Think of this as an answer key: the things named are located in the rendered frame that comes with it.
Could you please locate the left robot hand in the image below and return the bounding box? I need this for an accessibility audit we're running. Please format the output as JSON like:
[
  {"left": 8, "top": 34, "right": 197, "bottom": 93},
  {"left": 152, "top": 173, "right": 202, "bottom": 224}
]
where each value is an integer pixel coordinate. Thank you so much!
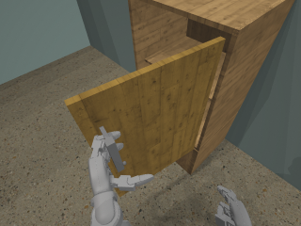
[{"left": 87, "top": 131, "right": 154, "bottom": 196}]

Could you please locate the handle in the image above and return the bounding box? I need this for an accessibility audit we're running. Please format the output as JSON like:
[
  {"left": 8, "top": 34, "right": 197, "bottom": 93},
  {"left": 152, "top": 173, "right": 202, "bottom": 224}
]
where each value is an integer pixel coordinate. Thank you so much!
[{"left": 99, "top": 126, "right": 125, "bottom": 172}]

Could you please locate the robot left forearm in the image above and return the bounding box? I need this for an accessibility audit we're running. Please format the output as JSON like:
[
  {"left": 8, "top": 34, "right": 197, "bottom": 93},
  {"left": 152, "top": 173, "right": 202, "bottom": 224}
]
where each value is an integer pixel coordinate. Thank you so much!
[{"left": 90, "top": 190, "right": 123, "bottom": 226}]

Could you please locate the right robot hand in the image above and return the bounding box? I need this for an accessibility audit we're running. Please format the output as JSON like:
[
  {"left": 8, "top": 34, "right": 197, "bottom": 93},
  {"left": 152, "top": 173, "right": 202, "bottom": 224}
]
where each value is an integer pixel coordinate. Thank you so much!
[{"left": 214, "top": 186, "right": 252, "bottom": 226}]

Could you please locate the cupboard door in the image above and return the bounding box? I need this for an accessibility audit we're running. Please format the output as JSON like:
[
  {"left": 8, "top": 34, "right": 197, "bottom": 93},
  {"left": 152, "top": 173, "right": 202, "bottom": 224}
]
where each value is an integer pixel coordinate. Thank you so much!
[{"left": 64, "top": 36, "right": 226, "bottom": 197}]

